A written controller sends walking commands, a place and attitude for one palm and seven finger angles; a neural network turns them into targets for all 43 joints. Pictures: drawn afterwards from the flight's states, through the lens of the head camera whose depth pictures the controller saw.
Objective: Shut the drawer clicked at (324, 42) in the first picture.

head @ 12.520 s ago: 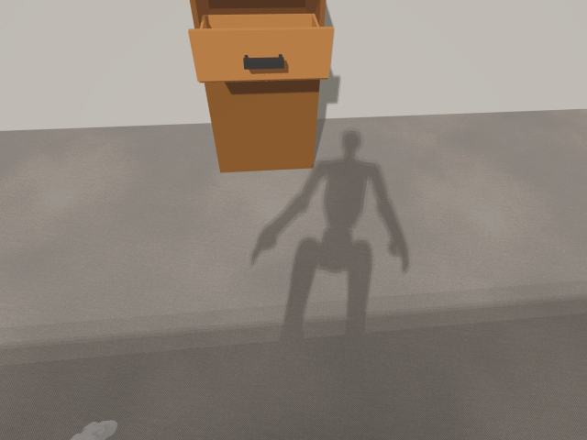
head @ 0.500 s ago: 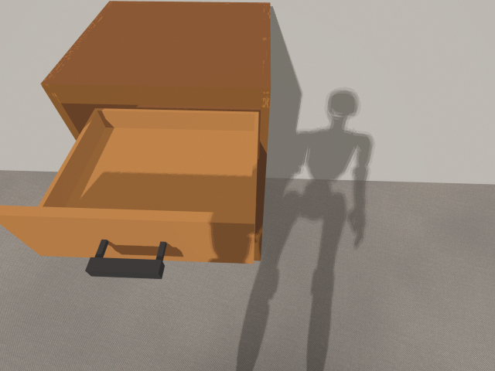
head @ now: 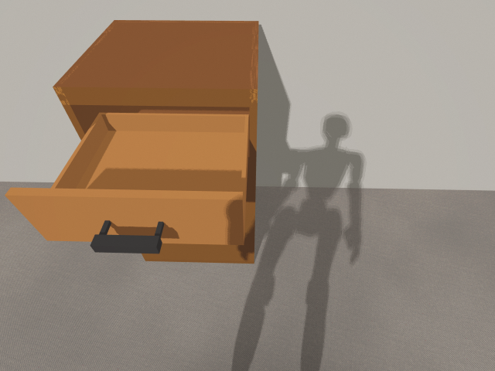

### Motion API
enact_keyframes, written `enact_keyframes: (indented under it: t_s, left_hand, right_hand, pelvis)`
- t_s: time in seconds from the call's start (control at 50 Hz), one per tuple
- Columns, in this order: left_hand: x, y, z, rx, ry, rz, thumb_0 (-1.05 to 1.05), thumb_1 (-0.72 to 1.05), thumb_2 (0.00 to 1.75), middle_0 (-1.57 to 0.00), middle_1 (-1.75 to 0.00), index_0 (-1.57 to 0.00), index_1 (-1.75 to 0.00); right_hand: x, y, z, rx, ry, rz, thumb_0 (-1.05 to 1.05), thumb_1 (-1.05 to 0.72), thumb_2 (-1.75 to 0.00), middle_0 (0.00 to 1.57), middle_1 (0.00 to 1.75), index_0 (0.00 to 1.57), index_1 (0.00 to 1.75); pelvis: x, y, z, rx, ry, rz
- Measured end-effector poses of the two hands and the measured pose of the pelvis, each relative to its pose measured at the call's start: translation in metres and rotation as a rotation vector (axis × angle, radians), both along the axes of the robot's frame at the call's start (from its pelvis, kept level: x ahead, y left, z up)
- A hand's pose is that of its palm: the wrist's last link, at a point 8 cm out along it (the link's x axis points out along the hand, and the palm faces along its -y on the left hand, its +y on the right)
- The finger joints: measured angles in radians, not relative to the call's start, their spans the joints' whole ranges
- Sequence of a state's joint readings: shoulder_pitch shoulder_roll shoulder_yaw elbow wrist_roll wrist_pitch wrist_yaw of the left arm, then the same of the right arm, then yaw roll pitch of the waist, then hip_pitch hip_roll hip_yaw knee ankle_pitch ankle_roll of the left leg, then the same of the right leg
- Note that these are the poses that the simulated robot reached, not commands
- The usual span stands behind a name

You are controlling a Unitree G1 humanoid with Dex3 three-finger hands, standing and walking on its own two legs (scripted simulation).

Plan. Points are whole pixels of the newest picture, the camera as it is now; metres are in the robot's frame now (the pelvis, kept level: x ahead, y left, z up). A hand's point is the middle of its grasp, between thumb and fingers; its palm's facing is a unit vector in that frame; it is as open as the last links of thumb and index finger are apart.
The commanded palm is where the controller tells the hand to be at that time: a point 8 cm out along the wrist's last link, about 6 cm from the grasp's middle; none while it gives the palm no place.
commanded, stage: come to a stop and stand still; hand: left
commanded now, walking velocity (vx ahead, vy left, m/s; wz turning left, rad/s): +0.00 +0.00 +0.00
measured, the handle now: (130, 234) +0.37 +0.26 -0.03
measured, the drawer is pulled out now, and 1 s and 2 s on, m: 0.30 0.30 0.30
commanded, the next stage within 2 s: look again from close up in 0.16 s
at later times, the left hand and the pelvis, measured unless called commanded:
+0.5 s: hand out of the picture +0.02 +0.16 -0.17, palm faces +0.03 -0.99 -0.16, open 7.3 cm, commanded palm none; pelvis +0.03 +0.00 +0.00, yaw +1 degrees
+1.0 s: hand (144, 318) +0.21 +0.18 -0.03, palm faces +0.25 -0.95 -0.18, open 7.0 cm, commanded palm +0.13 +0.22 -0.05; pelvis +0.04 -0.01 +0.00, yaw +2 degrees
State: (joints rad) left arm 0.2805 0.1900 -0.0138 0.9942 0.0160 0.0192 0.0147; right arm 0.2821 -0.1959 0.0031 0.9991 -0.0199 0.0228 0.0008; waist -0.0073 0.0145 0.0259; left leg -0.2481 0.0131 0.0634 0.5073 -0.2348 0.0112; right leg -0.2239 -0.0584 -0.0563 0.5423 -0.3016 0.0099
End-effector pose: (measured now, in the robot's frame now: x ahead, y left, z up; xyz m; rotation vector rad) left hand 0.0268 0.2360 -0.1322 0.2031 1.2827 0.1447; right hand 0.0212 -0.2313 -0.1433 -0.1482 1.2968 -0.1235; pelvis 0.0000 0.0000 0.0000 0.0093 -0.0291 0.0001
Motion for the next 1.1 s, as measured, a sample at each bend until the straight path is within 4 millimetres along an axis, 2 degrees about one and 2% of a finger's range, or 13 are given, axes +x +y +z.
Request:
enact_keyframes:
  t_s: [0.12,0.18,0.24,0.32,0.44,0.6,0.72,0.84,0.88,0.94,1.02,1.06,1.1]
  left_hand:
    - [-0.032,-0.003,-0.004,-0.013,0.101,0.035,0.0,0.91,0.89,-0.2,-0.3,-0.2,-0.3]
    - [-0.041,-0.007,-0.005,-0.024,0.139,0.047,0.0,0.91,0.89,-0.2,-0.3,-0.2,-0.3]
    - [-0.044,-0.012,-0.006,-0.037,0.164,0.055,0.0,0.91,0.89,-0.2,-0.3,-0.2,-0.3]
    - [-0.038,-0.019,-0.008,-0.055,0.169,0.06,0.0,0.91,0.89,-0.2,-0.3,-0.2,-0.3]
    - [-0.019,-0.028,-0.011,-0.075,0.136,0.061,0.0,0.91,0.89,-0.2,-0.3,-0.2,-0.3]
    - [-0.001,-0.025,-0.011,-0.06,0.107,0.067,0.01,0.92,0.89,-0.2,-0.3,-0.2,-0.3]
    - [0.005,-0.022,-0.009,-0.05,0.105,0.069,0.0,0.92,0.89,-0.2,-0.3,-0.2,-0.3]
    - [0.006,-0.023,-0.007,-0.039,0.11,0.069,0.0,0.91,0.89,-0.2,-0.3,-0.2,-0.3]
    - [0.032,-0.015,0.01,-0.018,-0.052,0.136,0.02,0.93,0.89,-0.2,-0.3,-0.21,-0.31]
    - [0.093,-0.002,0.065,0.058,-0.452,0.139,0.03,0.95,0.89,-0.22,-0.32,-0.22,-0.32]
    - [0.165,-0.01,0.136,0.041,-0.916,0.048,0.02,0.94,0.89,-0.25,-0.36,-0.26,-0.37]
    - [0.182,-0.022,0.153,-0.021,-1.095,-0.013,0.02,0.94,0.89,-0.28,-0.39,-0.29,-0.4]
    - [0.183,-0.035,0.154,-0.107,-1.21,-0.078,0.01,0.93,0.89,-0.31,-0.43,-0.32,-0.44]
  right_hand:
    - [-0.039,-0.001,0.001,-0.005,0.132,-0.017,0.0,-0.92,-0.9,0.2,0.3,0.2,0.3]
    - [-0.049,0.002,0.003,-0.003,0.176,-0.025,0.0,-0.92,-0.9,0.2,0.3,0.2,0.3]
    - [-0.051,0.005,0.004,0.001,0.199,-0.029,0.01,-0.91,-0.9,0.2,0.3,0.2,0.3]
    - [-0.041,0.011,0.004,0.01,0.194,-0.027,0.01,-0.91,-0.9,0.2,0.3,0.2,0.3]
    - [-0.008,0.018,0.001,0.021,0.132,-0.014,0.0,-0.91,-0.9,0.2,0.3,0.2,0.3]
    - [0.021,0.007,0.003,-0.011,0.086,0.0,0.02,-0.94,-0.9,0.2,0.3,0.2,0.3]
    - [0.033,0.003,0.003,-0.019,0.073,0.008,0.01,-0.93,-0.9,0.2,0.3,0.2,0.3]
    - [0.036,0.0,0.002,-0.016,0.079,0.011,0.01,-0.93,-0.9,0.2,0.3,0.2,0.3]
    - [0.046,-0.004,0.007,-0.033,-0.013,0.009,0.01,-0.93,-0.9,0.2,0.3,0.2,0.3]
    - [0.073,-0.011,0.014,-0.05,-0.221,0.012,0.01,-0.93,-0.9,0.2,0.3,0.2,0.3]
    - [0.119,-0.021,0.026,-0.06,-0.469,0.029,0.01,-0.92,-0.9,0.2,0.3,0.2,0.3]
    - [0.141,-0.027,0.035,-0.064,-0.575,0.034,0.01,-0.92,-0.9,0.2,0.3,0.2,0.3]
    - [0.161,-0.033,0.045,-0.07,-0.663,0.046,0.01,-0.91,-0.9,0.2,0.3,0.2,0.3]
  pelvis:
    - [0.002,-0.002,0.001,0.001,0.018,0.006]
    - [0.006,-0.002,0.002,0.0,0.025,0.007]
    - [0.011,-0.003,0.003,-0.001,0.027,0.008]
    - [0.018,-0.003,0.004,-0.002,0.026,0.009]
    - [0.027,-0.003,0.004,-0.002,0.02,0.009]
    - [0.038,-0.003,0.005,0.0,0.013,0.012]
    - [0.042,-0.005,0.005,0.002,0.014,0.012]
    - [0.045,-0.007,0.005,-0.003,0.021,0.015]
    - [0.043,-0.007,0.004,-0.002,0.023,0.008]
    - [0.042,-0.008,0.001,0.007,0.033,0.02]
    - [0.033,-0.01,-0.006,0.002,0.072,0.037]
    - [0.028,-0.013,-0.013,0.006,0.109,0.024]
    - [0.022,-0.018,-0.022,0.011,0.142,0.009]
